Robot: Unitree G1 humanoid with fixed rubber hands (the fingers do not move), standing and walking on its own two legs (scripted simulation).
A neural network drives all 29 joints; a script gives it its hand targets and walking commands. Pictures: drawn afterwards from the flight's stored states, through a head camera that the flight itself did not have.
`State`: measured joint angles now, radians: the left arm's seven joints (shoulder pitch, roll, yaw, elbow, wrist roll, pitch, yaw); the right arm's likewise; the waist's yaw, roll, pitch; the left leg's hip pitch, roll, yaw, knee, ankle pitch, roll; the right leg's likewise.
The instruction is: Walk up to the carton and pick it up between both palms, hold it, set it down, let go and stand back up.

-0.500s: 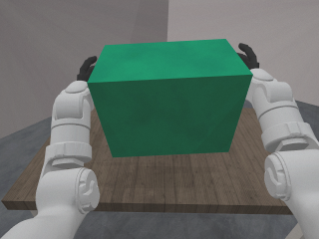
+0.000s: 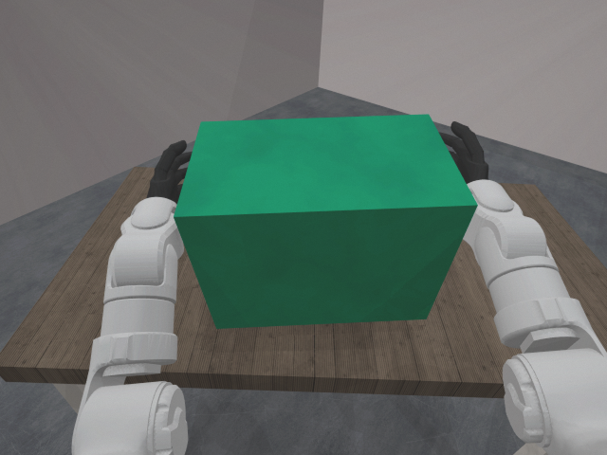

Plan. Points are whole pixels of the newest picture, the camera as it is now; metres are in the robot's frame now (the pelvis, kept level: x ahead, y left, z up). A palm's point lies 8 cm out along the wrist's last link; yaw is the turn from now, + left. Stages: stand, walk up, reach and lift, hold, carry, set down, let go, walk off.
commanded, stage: set down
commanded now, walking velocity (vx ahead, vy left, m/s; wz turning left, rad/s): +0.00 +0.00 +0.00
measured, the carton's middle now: (318, 225) +0.38 +0.00 +0.17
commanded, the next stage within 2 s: none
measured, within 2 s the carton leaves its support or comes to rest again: rests again in 1.74 s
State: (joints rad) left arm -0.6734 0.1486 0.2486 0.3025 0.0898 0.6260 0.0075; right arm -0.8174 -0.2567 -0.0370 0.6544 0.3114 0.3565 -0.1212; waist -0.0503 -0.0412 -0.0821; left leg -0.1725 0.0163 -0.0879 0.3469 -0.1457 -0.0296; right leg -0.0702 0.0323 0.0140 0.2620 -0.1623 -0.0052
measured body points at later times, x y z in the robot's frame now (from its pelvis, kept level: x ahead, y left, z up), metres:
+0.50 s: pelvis +0.00 -0.01 +0.00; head -0.04 +0.02 +0.45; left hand +0.40 +0.20 +0.18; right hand +0.41 -0.19 +0.20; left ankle +0.03 +0.13 -0.75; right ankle -0.01 -0.12 -0.75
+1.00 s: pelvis +0.01 -0.01 +0.00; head -0.02 +0.01 +0.45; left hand +0.40 +0.20 +0.15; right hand +0.43 -0.18 +0.17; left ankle +0.03 +0.13 -0.75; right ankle -0.01 -0.12 -0.75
